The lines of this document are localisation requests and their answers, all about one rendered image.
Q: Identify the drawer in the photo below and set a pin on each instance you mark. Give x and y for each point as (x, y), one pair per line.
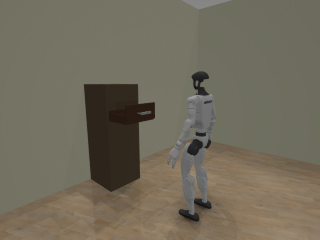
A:
(130, 115)

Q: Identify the robot right shin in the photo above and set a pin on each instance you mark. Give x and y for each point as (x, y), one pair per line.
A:
(202, 183)

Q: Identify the handle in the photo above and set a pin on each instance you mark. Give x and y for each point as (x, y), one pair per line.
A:
(144, 113)

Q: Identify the robot left upper arm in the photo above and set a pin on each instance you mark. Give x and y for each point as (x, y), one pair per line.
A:
(192, 103)

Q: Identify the right robot thigh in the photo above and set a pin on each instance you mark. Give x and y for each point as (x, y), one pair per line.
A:
(198, 160)

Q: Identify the robot left forearm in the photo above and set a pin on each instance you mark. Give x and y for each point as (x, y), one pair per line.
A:
(184, 135)

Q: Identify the cabinet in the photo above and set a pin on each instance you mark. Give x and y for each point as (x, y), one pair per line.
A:
(114, 148)

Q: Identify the robot right forearm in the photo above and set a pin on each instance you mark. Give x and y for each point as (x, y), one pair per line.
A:
(210, 128)

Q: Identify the left robot hand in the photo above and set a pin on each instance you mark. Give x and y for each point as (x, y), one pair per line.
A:
(174, 153)

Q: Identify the robot right upper arm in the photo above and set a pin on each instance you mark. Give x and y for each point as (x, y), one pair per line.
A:
(213, 111)

